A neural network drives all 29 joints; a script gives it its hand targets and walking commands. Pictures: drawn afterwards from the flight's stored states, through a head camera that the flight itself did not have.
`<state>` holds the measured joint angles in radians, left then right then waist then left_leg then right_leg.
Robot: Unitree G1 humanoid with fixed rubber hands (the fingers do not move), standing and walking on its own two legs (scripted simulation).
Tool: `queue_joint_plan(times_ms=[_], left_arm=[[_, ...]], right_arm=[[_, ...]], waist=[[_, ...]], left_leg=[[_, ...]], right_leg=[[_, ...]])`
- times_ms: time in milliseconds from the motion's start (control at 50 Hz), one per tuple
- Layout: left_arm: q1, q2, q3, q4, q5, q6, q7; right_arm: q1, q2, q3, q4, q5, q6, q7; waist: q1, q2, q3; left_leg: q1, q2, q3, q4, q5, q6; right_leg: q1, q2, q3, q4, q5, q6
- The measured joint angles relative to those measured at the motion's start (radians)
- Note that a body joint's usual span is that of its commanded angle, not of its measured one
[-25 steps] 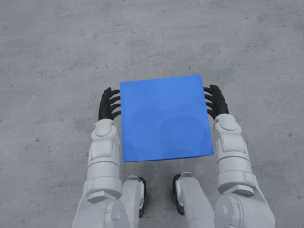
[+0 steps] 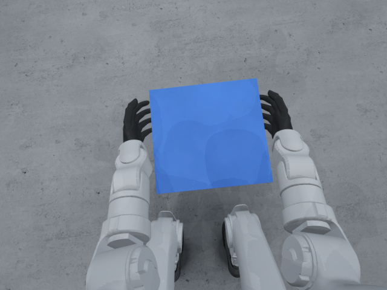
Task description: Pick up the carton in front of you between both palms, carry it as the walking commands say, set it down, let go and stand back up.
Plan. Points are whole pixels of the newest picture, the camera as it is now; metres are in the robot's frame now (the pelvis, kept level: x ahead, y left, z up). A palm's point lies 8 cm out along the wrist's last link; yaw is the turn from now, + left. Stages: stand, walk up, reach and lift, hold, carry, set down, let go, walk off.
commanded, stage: set down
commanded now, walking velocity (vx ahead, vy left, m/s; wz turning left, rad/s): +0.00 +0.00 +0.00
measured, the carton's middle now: (206, 145) +0.42 -0.03 -0.17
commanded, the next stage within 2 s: none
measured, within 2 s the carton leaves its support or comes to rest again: rests again in 1.44 s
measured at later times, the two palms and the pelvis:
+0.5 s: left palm (156, 143) +0.45 +0.10 -0.24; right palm (266, 134) +0.45 -0.19 -0.25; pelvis -0.04 +0.01 -0.13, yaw +1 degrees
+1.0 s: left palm (165, 145) +0.47 +0.10 -0.34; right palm (259, 137) +0.47 -0.20 -0.35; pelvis -0.04 +0.00 -0.20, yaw +2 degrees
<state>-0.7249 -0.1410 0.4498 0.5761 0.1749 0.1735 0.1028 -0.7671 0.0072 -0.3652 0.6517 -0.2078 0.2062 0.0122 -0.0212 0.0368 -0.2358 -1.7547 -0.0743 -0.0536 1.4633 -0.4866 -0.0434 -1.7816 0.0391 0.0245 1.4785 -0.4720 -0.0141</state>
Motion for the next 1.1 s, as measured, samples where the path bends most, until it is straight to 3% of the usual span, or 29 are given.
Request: queue_joint_plan(times_ms=[200, 560, 720, 800, 860, 1100], left_arm=[[-0.143, 0.024, 0.007, 0.033, -0.023, 0.015, 0.038], [-0.387, 0.083, 0.041, 0.152, -0.035, 0.025, 0.079], [-0.439, 0.119, -0.007, 0.169, -0.102, 0.003, 0.108], [-0.495, 0.152, -0.055, 0.216, -0.157, 0.010, 0.127], [-0.488, 0.156, -0.059, 0.209, -0.179, -0.006, 0.122], [-0.494, 0.166, -0.028, 0.307, -0.145, -0.035, 0.109]], right_arm=[[-0.150, -0.091, 0.037, 0.069, 0.067, 0.012, -0.013], [-0.420, -0.199, 0.027, 0.217, 0.049, 0.035, 0.004], [-0.490, -0.256, 0.103, 0.247, 0.108, 0.018, -0.009], [-0.498, -0.296, 0.164, 0.255, 0.161, 0.017, -0.032], [-0.486, -0.300, 0.200, 0.247, 0.190, 0.003, -0.050], [-0.523, -0.295, 0.208, 0.361, 0.188, -0.014, -0.054]], waist=[[-0.010, 0.006, 0.078], [-0.025, 0.019, 0.245], [-0.027, 0.026, 0.347], [-0.010, 0.044, 0.384], [-0.010, 0.054, 0.391], [-0.013, 0.041, 0.377]], left_leg=[[-0.202, -0.007, 0.025, 0.222, -0.027, 0.001], [-0.438, -0.029, 0.043, 0.470, -0.034, -0.010], [-0.512, -0.033, 0.044, 0.572, -0.050, -0.022], [-0.526, -0.036, 0.044, 0.622, -0.066, -0.029], [-0.519, -0.041, 0.042, 0.646, -0.081, -0.034], [-0.534, -0.048, 0.023, 0.674, -0.081, -0.047]], right_leg=[[-0.206, 0.006, 0.014, 0.221, -0.021, 0.015], [-0.443, 0.001, 0.020, 0.477, -0.033, 0.020], [-0.523, 0.004, 0.014, 0.581, -0.044, 0.014], [-0.540, 0.003, 0.011, 0.634, -0.058, 0.010], [-0.534, -0.001, 0.008, 0.662, -0.077, 0.004], [-0.548, -0.004, -0.013, 0.684, -0.072, -0.010]])
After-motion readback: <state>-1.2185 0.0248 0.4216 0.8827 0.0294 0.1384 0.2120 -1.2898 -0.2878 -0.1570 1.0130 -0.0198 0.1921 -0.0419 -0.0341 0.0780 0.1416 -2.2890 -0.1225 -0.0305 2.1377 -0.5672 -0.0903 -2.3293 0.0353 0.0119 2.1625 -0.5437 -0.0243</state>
